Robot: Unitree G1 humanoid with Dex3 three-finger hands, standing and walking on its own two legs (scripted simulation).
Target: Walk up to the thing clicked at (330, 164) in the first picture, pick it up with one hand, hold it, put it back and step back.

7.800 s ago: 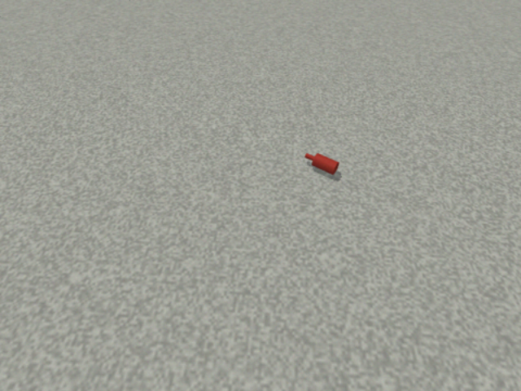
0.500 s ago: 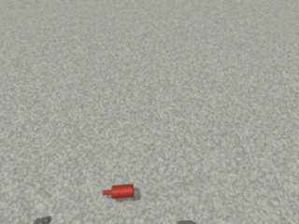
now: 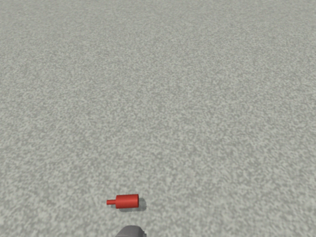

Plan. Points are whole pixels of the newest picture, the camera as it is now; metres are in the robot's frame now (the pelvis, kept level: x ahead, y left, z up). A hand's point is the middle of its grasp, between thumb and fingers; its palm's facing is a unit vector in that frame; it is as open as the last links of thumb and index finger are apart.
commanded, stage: walk up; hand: left
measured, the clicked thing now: (122, 201) +0.40 +0.26 -0.73
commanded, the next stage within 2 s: none
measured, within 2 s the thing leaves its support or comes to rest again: neither
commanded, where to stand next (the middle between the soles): +0.04 +0.03 m, yaw +0 degrees
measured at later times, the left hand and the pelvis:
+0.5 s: hand out of the picture +0.08 +0.31 -0.17, palm faces +0.01 -0.92 -0.38, open 7.4 cm; pelvis -0.01 +0.05 -0.01, yaw +1 degrees
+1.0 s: hand out of the picture +0.08 +0.33 -0.16, palm faces -0.08 -0.93 -0.35, open 7.4 cm; pelvis +0.02 +0.05 -0.01, yaw -2 degrees
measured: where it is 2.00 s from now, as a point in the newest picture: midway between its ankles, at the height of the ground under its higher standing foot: outside the picture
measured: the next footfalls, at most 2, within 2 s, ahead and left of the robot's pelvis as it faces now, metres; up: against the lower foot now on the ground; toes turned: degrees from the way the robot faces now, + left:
left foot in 0.28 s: +0.07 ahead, +0.18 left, +0.00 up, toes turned +1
right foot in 0.58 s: -0.01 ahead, -0.07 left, +0.00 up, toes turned -1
